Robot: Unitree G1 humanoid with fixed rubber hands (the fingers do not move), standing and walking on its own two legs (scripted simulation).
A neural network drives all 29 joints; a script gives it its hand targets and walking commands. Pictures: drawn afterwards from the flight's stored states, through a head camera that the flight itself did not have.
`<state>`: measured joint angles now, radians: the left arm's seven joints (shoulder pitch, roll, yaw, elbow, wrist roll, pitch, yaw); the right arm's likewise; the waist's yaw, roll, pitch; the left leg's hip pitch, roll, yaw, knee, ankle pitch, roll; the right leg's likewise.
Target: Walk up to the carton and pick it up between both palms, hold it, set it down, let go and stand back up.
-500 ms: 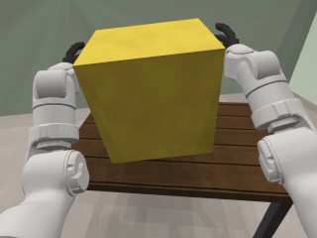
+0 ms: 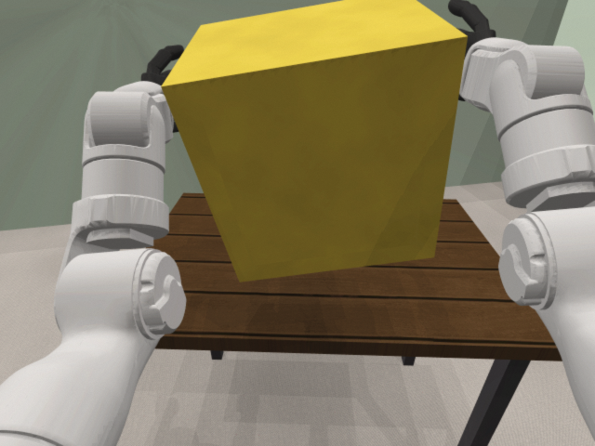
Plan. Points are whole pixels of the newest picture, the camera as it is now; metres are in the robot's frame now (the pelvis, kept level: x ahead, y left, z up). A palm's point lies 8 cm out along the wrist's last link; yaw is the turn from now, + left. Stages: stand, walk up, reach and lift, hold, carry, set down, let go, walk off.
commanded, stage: hold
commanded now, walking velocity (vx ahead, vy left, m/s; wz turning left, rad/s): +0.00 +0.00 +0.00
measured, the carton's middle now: (317, 141) +0.38 -0.03 +0.32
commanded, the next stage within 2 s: none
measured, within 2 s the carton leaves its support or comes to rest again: neither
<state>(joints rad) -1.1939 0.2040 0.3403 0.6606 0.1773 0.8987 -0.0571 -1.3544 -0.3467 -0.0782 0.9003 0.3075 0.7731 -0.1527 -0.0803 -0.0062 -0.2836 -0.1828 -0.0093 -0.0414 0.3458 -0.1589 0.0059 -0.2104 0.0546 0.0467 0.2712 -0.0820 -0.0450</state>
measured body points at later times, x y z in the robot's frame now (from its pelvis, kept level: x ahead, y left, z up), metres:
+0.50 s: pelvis +0.02 -0.03 +0.00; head -0.10 -0.03 +0.44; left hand +0.38 +0.20 +0.36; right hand +0.39 -0.15 +0.38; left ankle +0.02 +0.11 -0.75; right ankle +0.05 -0.10 -0.75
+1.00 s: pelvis +0.03 +0.00 +0.00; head -0.08 +0.00 +0.44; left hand +0.41 +0.16 +0.36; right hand +0.40 -0.19 +0.40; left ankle +0.02 +0.11 -0.75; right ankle +0.05 -0.10 -0.75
